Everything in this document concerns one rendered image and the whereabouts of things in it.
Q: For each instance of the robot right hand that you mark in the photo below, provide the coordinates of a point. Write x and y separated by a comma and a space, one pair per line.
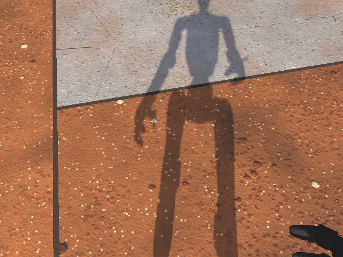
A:
322, 236

